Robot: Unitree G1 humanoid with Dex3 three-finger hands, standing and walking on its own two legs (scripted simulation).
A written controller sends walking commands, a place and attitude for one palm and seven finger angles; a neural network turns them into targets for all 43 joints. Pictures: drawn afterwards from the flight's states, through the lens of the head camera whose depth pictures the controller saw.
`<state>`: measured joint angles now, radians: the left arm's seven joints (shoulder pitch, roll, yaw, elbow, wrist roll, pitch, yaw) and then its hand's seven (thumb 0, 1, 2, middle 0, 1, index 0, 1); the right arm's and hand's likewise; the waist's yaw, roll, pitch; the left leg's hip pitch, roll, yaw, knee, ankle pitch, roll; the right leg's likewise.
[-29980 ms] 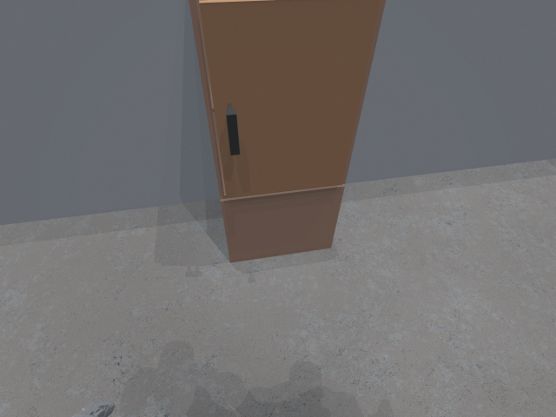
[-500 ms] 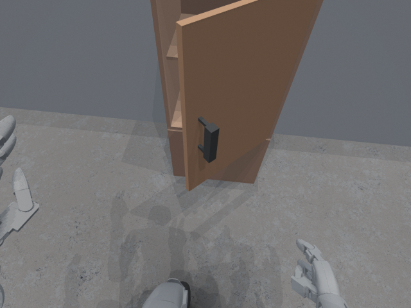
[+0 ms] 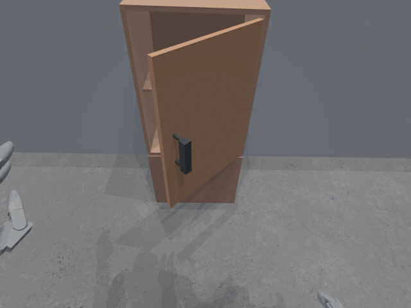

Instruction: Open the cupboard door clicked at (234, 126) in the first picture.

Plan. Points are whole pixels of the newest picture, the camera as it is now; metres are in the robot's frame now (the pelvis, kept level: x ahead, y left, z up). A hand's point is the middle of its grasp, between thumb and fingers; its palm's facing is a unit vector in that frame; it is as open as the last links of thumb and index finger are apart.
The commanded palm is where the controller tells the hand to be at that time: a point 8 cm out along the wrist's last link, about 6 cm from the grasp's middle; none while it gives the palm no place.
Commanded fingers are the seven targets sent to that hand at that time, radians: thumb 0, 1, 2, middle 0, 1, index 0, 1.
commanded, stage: stop stepping back and stand still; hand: left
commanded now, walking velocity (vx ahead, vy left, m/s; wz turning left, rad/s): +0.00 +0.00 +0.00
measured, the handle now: (180, 153) +0.56 +0.12 -0.06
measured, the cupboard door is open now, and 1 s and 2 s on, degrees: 44 44 44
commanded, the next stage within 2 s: let the arm hang, fingers relaxed in 0.38 s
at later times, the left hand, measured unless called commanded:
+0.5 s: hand (21, 231) +0.18 +0.29 +0.14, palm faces +0.40 -0.77 -0.49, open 7.4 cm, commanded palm none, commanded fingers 0.00 0.90 0.90 -0.20 -0.30 -0.20 -0.30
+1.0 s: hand out of the picture -0.02 +0.22 -0.17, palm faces +0.03 -0.97 -0.25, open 7.2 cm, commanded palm none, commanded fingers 0.00 0.90 0.90 -0.20 -0.30 -0.20 -0.30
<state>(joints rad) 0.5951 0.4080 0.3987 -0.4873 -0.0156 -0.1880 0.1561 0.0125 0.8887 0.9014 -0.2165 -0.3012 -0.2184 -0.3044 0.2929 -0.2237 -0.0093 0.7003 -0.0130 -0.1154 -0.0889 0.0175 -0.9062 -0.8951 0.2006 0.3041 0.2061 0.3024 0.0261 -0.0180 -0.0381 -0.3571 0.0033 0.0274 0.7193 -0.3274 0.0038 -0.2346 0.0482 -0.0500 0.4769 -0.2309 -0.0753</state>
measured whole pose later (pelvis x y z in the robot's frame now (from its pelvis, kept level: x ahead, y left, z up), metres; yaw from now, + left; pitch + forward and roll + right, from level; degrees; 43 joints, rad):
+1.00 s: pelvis -0.03 +0.01 +0.00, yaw +3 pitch -2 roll +0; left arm 0.24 0.27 0.00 1.08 0.02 0.01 0.00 0.01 0.93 0.90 -0.21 -0.30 -0.21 -0.30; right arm 0.25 -0.27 -0.01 1.07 -0.02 0.02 -0.01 0.01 -0.91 -0.89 0.20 0.30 0.21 0.30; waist 0.01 -0.01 0.08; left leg -0.23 -0.01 -0.02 0.44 -0.19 0.01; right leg -0.23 0.02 -0.10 0.42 -0.17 -0.06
